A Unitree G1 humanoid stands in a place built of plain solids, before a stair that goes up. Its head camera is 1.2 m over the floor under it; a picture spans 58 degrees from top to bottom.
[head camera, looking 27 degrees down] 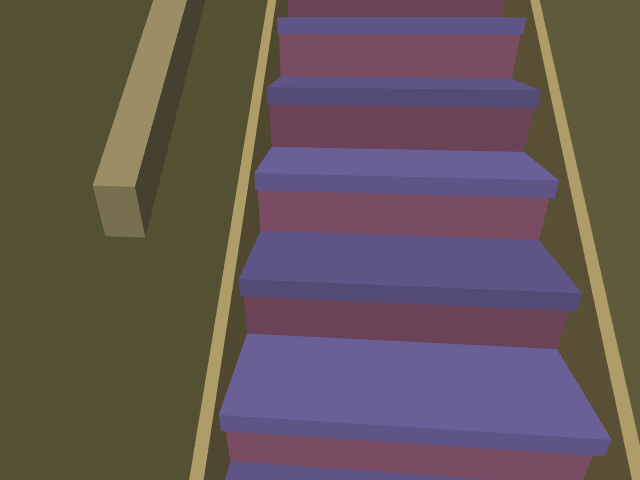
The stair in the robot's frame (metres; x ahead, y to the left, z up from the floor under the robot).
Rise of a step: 0.20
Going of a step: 0.25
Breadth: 0.85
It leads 4 degrees to the right of straight ahead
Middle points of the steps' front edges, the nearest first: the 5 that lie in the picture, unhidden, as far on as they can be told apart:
0.66 -0.20 0.41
0.91 -0.21 0.61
1.17 -0.23 0.81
1.42 -0.25 1.01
1.67 -0.27 1.21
